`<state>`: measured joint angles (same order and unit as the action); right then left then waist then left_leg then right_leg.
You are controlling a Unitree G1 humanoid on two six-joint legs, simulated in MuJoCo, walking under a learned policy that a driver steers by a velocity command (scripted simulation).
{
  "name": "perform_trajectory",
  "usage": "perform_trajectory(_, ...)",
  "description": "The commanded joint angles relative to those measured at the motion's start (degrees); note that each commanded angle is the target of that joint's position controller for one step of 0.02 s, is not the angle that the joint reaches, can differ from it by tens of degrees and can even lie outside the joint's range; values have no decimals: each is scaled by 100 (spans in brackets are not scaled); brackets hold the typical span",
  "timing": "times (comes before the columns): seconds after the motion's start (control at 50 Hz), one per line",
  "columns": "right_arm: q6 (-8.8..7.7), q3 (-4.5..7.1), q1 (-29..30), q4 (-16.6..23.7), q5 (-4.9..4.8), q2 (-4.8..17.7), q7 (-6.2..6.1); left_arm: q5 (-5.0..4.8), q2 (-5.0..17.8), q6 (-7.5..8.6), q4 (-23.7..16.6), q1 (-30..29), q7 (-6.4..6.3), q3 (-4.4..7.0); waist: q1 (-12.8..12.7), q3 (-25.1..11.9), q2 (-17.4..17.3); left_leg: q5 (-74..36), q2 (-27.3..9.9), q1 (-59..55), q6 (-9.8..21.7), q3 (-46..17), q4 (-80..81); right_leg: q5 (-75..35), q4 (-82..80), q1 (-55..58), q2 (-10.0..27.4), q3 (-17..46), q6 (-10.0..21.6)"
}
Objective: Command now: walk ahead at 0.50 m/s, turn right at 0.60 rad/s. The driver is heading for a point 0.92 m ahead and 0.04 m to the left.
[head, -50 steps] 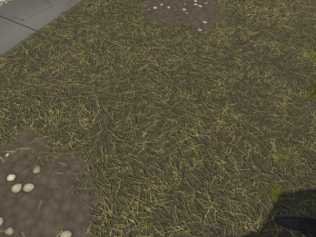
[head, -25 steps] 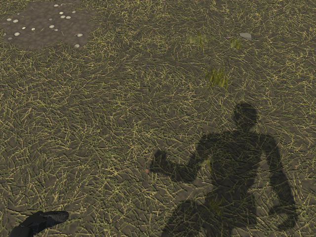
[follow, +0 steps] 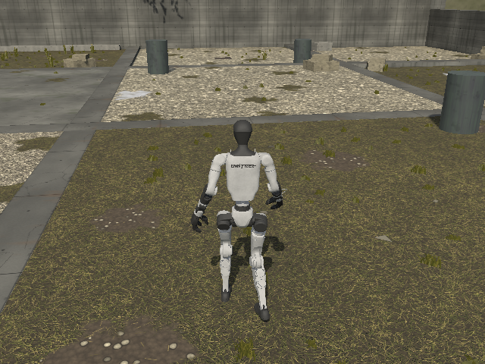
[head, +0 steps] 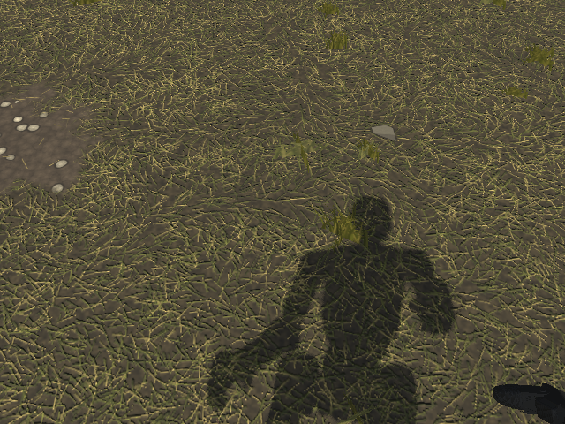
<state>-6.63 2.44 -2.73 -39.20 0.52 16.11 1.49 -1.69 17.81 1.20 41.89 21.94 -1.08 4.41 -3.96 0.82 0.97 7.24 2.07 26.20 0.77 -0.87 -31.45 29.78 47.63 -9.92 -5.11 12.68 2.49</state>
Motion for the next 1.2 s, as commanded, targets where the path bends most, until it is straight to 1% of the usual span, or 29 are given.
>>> perform_trajectory(0.02, 47, 334, -1475, 45, -70, 864, -47, -61, 839, 111, -543, -15, -6, 102, 875, -942, -1007, 2646, -2389, -3896, 1087, -3685, 1510, -186, 2726, -3570, 472, -188, -173)
perform_trajectory(0.04, 88, 287, -1196, 75, -15, 756, -67, 2, 848, 82, -602, -359, -19, 117, 808, -530, -607, 1895, -2163, -3238, 933, -2902, 1550, -587, 2669, -3420, 665, -400, -209)
perform_trajectory(0.06, 111, 250, -1031, 25, 11, 637, -81, 61, 777, 86, -670, -588, -4, 129, 727, -193, -530, 1184, -1942, -2691, 905, -2318, 1662, -864, 2406, -3312, 821, -425, -221)
perform_trajectory(0.12, 55, 221, -950, -96, 2, 515, -111, -14, 424, 8, -698, -547, 67, 97, 528, -29, -797, 297, -1650, -2074, 881, -1266, 2040, -1159, 1939, -2873, 1082, -599, -215)
perform_trajectory(0.22, 15, 304, -1168, -395, -46, 811, -67, 78, 102, 42, -834, -1040, 122, -45, 561, 73, -473, -719, -1668, -2138, 1116, -485, 2342, -2036, 514, -2988, 1079, -646, -258)
perform_trajectory(0.3, 125, 303, -1465, -611, -201, 975, -65, 111, -15, 205, -992, -1894, 269, -149, 797, 278, -422, -975, -1461, -2021, 1017, -75, 2343, -2852, -890, -2423, 961, -1172, -236)
perform_trajectory(0.38, 259, 350, -1807, -818, -269, 1222, -81, 50, 233, 306, -1124, -2245, 351, -81, 734, 326, -587, -1298, -1752, -2471, 911, -373, 1998, -2487, -1645, -2014, 759, -1192, -122)
perform_trajectory(0.42, 311, 336, -1714, -858, -298, 1251, -113, 84, 517, 336, -909, -1502, 321, 75, 188, -124, -617, -2391, -1596, -2373, 687, -208, 1104, -2512, -2112, -691, 541, -1338, 88)
perform_trajectory(0.44, 301, 260, -1748, -850, -253, 1065, -124, 133, 805, 327, -659, -669, 258, 225, -208, -709, -552, -2429, -1282, -1871, 487, 4, 57, -2628, -2050, 671, 622, -1274, 243)
perform_trajectory(0.46, 267, 75, -1757, -644, -37, 587, -119, 235, 1299, 279, -517, 370, 151, 354, -552, -1717, 288, -429, -884, -611, 201, 262, -1882, -2811, -1788, 2432, 1972, 111, 626)
perform_trajectory(0.48, 187, -56, -2383, -566, -144, 123, -108, 277, 1487, 243, -509, 336, 152, 342, -147, -2411, 1600, 2699, -142, 1042, -18, -101, -3481, -1551, -2520, 3401, 3016, 2398, 1341)
perform_trajectory(0.5, 162, 125, -1980, -631, -299, 791, -108, 230, 932, 261, -523, 187, 169, 208, -335, -1804, 873, 2574, -397, 1559, -5, -577, -4061, -933, -2863, 2819, 2812, 2272, 1182)
perform_trajectory(0.52, 156, 194, -1598, -483, -353, 926, -102, 160, 705, 293, -470, -122, 175, 119, -227, -1027, 813, 2049, -609, 1832, 44, -483, -4073, -1067, -3003, 2183, 2615, 1418, 1005)
perform_trajectory(0.56, 235, 219, -1433, -496, -231, 788, -138, 171, 337, 370, -420, -766, 219, 20, 144, -383, 581, 1217, -938, 1459, -21, -434, -3663, -1853, -3395, 1033, 2166, 379, 852)
perform_trajectory(0.6, 381, 206, -1644, -565, -254, 554, -123, 235, 218, 476, -330, -1039, 214, 25, 405, -235, 624, 837, -1054, 961, -102, -459, -3541, -2376, -3753, 438, 2028, -237, 832)
perform_trajectory(0.66, 512, 193, -1372, -424, -224, 394, -125, 263, 332, 570, -142, -1091, 152, 89, 492, 60, 328, 379, -1072, 1198, -218, -517, -3158, -3042, -4013, 233, 2057, -901, 876)
perform_trajectory(0.72, 500, 153, -965, -271, -194, 312, -48, 268, 474, 550, 9, -1004, 84, 135, 396, 218, 224, -468, -1017, 1287, -223, -439, -2157, -3224, -4085, 347, 1952, -1515, 798)
perform_trajectory(0.82, 474, 69, -27, 108, -169, 252, 138, 155, 772, 435, 253, -631, 27, 231, 57, 499, 48, -864, -892, 1235, 4, 32, -898, -3357, -4029, 859, 2095, -2097, 666)
perform_trajectory(0.86, 483, 83, 175, 263, -166, 323, 194, 84, 857, 353, 348, -523, 26, 268, 40, 535, 77, -527, -817, 1301, 161, 178, -667, -3721, -3783, 1278, 2199, -2220, 580)
perform_trajectory(0.9, 494, 172, 13, 346, -108, 490, 235, 47, 1019, 240, 328, -674, -17, 307, 259, 336, 245, -26, -450, 801, 340, 545, -530, -5904, -2971, 1464, 2156, -2411, 414)
perform_trajectory(0.94, 496, 417, -1245, 88, -103, 892, 194, -34, 1068, 134, 259, -836, -67, 307, 959, -442, 261, -270, 100, -885, 613, 793, -143, -7071, -1122, 1174, 1863, -2576, 124)
perform_trajectory(0.96, 539, 592, -1926, -63, -92, 1283, 68, 21, 905, 177, 217, -719, -68, 238, 1278, -882, -151, -1506, -67, -2365, 839, 240, 157, -5612, 395, 141, 1545, -2603, -243)
perform_trajectory(0.98, 573, 680, -1677, 34, -53, 2021, -35, 372, 74, 271, -32, -14, 13, -6, 467, -1418, -1891, -3615, -1734, -4450, 1890, -2383, -136, 479, 2694, -2397, 443, -2383, -734)
perform_trajectory(1.0, 512, 591, -1785, 355, -23, 1758, 19, 270, 492, 395, 61, -75, 74, -13, 866, -2849, -1061, -3177, -2386, -4793, 2531, -4037, 498, 1156, 3590, -2621, 184, -887, -717)
perform_trajectory(1.02, 463, 504, -1559, 376, -27, 1441, 65, 35, 768, 421, -101, -766, 85, 76, 996, -2296, -533, -3107, -2138, -4360, 2242, -3265, 718, 673, 3539, -2913, 474, -643, -579)
perform_trajectory(1.04, 427, 461, -1263, 334, -130, 1218, 56, 40, 663, 423, -203, -1028, 27, 35, 812, -1473, -275, -2800, -1824, -3545, 1961, -2620, 804, 163, 3052, -3092, 676, -759, -510)
perform_trajectory(1.06, 436, 412, -961, 364, -177, 1021, 15, 155, 666, 385, -138, -1082, -51, 48, 624, -975, -99, -2702, -1612, -2773, 1760, -2234, 915, -184, 2667, -2976, 863, -780, -532)
perform_trajectory(1.12, 482, 389, -625, 517, -1, 957, -64, 223, 667, 165, -121, -829, -103, 86, 226, -778, -331, -3099, -1339, -1434, 1661, -1777, 1208, -589, 2024, -2104, 890, -777, -587)
perform_trajectory(1.2, 582, 448, -715, 483, -80, 1141, -213, 266, 444, 60, -169, -1022, -145, 4, 244, -947, -430, -3123, -1099, -1218, 1506, -1533, 1094, -1180, 957, -2038, 686, -799, -802)
